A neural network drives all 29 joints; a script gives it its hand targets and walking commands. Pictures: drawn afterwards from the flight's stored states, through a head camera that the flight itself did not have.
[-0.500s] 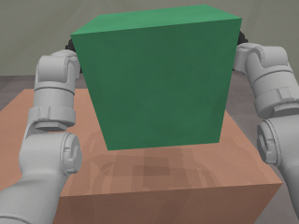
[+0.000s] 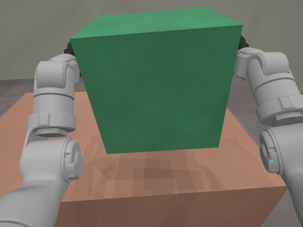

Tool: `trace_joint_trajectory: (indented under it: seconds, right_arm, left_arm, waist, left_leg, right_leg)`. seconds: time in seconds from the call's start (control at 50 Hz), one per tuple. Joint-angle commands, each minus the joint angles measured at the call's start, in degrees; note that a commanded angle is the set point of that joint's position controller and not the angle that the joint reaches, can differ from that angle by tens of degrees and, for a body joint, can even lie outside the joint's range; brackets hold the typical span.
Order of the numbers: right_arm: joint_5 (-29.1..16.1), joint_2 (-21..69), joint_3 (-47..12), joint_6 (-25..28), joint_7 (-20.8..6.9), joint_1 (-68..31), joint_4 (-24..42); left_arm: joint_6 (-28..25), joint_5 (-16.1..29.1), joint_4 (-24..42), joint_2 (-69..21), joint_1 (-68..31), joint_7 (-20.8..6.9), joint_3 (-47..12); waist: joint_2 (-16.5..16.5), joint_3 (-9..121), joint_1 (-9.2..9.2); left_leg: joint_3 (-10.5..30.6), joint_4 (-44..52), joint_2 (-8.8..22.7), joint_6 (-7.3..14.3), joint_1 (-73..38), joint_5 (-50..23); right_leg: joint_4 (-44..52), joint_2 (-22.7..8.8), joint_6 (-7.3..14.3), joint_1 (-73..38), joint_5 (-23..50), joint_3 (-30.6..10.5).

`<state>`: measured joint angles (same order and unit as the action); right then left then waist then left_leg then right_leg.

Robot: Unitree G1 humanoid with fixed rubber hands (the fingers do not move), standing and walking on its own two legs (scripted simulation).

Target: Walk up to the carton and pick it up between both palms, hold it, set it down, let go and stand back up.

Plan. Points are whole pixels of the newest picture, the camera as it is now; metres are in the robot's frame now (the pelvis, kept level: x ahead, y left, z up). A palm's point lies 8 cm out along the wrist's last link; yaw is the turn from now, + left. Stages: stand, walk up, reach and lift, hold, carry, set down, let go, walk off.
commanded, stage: hold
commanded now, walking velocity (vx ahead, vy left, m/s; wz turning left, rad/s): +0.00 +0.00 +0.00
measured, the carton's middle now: (157, 80) +0.41 +0.00 +0.28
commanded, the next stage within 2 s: none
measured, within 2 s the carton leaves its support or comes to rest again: neither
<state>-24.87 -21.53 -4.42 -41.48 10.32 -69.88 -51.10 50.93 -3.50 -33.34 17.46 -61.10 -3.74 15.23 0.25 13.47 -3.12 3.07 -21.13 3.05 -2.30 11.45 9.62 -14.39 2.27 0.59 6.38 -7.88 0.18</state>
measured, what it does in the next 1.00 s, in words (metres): stands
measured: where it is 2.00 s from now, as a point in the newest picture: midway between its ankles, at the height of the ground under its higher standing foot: outside the picture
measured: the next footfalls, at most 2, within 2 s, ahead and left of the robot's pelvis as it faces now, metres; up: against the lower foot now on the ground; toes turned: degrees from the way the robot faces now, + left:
none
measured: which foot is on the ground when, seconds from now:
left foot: down 0.00-1.00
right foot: down 0.00-1.00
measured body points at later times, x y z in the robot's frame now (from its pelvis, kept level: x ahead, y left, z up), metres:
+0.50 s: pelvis +0.00 +0.00 +0.00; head -0.09 +0.01 +0.44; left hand +0.38 +0.20 +0.33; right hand +0.38 -0.19 +0.35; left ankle +0.02 +0.14 -0.75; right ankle +0.00 -0.12 -0.75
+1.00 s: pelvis -0.01 +0.00 +0.00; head -0.12 +0.00 +0.44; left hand +0.37 +0.18 +0.34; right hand +0.36 -0.21 +0.35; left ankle +0.02 +0.14 -0.75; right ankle +0.00 -0.12 -0.75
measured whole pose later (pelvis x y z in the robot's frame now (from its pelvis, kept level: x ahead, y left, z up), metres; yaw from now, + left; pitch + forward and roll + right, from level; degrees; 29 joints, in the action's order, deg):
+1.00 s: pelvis -0.01 +0.00 +0.00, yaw -1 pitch +0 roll -1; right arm -25.3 -23.2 -5.3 -43.5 9.6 -70.6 -52.9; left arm 51.5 -4.0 -34.6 15.5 -61.0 -3.2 15.1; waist 2.5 15.9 -2.8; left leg 2.8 -21.3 2.9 -2.1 11.8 9.3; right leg -15.5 2.5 0.4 7.5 -7.6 -1.9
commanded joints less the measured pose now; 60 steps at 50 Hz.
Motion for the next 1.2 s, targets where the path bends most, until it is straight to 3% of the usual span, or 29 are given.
trace_joint_trajectory:
  seconds: [0.0, 0.14, 0.62, 0.64, 0.66, 0.72, 0.78, 0.86, 0.94, 1.12, 1.18]
  right_arm:
    - [-11.5, 31.3, -3.7, 2.0, -9.6, -44.2, 18.6]
    - [-11.5, 30.9, -3.5, 1.8, -10.0, -44.2, 17.8]
    - [-10.9, 32.3, -3.1, 2.3, -10.1, -46.2, 16.6]
    - [-13.4, 31.8, -5.7, 2.6, -9.8, -43.9, 23.5]
    - [-14.1, 29.8, -5.0, 1.7, -9.3, -41.9, 22.8]
    - [-12.6, 28.5, -4.7, 0.6, -9.2, -40.6, 19.7]
    - [-12.0, 29.4, -4.3, 0.4, -9.6, -42.1, 19.3]
    - [-12.4, 32.6, -5.5, 0.7, -10.4, -46.3, 19.8]
    - [-11.7, 33.8, -4.9, 0.9, -11.1, -48.1, 17.3]
    - [-8.8, 32.2, -1.3, 1.2, -11.6, -49.1, 10.3]
    - [-8.1, 31.1, -0.2, 1.5, -11.6, -49.9, 8.9]
  left_arm:
    - [-3.8, 11.0, 13.4, -30.0, -45.0, -8.9, -13.8]
    - [-3.5, 10.7, 13.8, -30.2, -45.3, -8.8, -13.8]
    - [-4.5, 10.9, 10.1, -29.8, -46.5, -9.0, -12.8]
    - [-5.0, 14.7, 21.1, -33.5, -47.0, -8.3, -19.9]
    - [-4.3, 13.9, 20.0, -32.7, -45.5, -7.6, -18.7]
    - [-3.2, 11.5, 16.0, -30.9, -42.7, -8.1, -16.3]
    - [-2.9, 10.6, 14.8, -30.6, -43.0, -8.5, -15.3]
    - [-3.5, 10.6, 13.8, -30.8, -46.3, -7.8, -14.3]
    - [-3.8, 10.6, 11.0, -30.5, -48.4, -7.3, -12.8]
    - [-4.8, 9.9, 1.4, -27.5, -49.7, -8.6, -9.3]
    - [-5.4, 9.8, -1.4, -26.9, -50.5, -9.4, -8.8]
  waist:
    - [3.8, 18.0, -0.52]
    - [4.5, 17.7, -0.3]
    - [2.1, 18.0, -0.05]
    - [6.2, 28.9, -3.07]
    - [8.2, 25.1, -2.98]
    - [4.9, 18.6, -2.59]
    - [3.9, 16.2, -1.14]
    - [2.2, 17.2, 1.15]
    - [0.7, 16.9, 2.16]
    - [-2.7, 14.6, 1.12]
    - [-2.5, 14.4, 0.63]
  left_leg:
    - [-0.6, 1.6, -3.9, 0.1, -6.1, -13.7]
    - [-0.4, 1.7, -3.7, -0.3, -6.0, -13.9]
    - [-0.5, 2.4, -3.8, 1.0, -4.7, -10.3]
    - [0.5, 0.2, -3.0, -1.1, -7.8, -19.4]
    - [0.4, -0.8, -3.4, -2.1, -7.9, -21.8]
    - [0.3, 1.3, -3.4, -1.2, -5.6, -16.3]
    - [0.4, 2.8, -3.1, -0.3, -3.1, -11.9]
    - [0.4, 2.6, -3.2, 1.0, -3.1, -11.4]
    - [0.1, 3.0, -2.9, 2.0, -2.6, -9.2]
    - [-0.2, 3.5, -3.0, 3.3, -2.0, -5.2]
    - [-0.1, 3.6, -3.1, 3.3, -1.4, -4.0]
  right_leg:
    - [0.7, 1.4, -0.1, -5.9, 12.4, -3.3]
    - [0.6, 1.6, 0.1, -5.8, 11.9, -3.3]
    - [1.1, 1.1, -0.3, -4.5, 9.3, -3.6]
    - [-1.3, 1.7, 0.2, -8.9, 19.1, -4.7]
    - [-0.9, 1.7, 0.4, -8.7, 20.6, -5.0]
    - [0.0, 1.3, -0.3, -7.3, 16.3, -4.5]
    - [0.6, 0.9, 0.0, -6.3, 11.0, -4.6]
    - [0.7, 1.0, -0.4, -5.0, 9.2, -4.4]
    - [1.1, 1.1, -0.4, -3.0, 6.2, -4.4]
    - [2.8, 0.5, -0.3, -0.2, 0.6, -4.7]
    - [3.1, 0.3, 0.0, 0.2, -1.0, -4.8]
